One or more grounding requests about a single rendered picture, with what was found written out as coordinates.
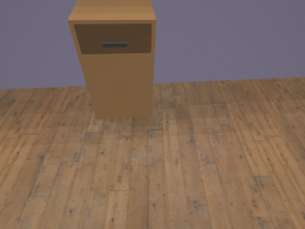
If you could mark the drawer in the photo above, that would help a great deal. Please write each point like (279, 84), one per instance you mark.
(91, 37)

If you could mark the cabinet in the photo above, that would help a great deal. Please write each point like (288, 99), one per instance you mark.
(120, 85)

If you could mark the handle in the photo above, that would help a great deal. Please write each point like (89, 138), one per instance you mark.
(115, 44)

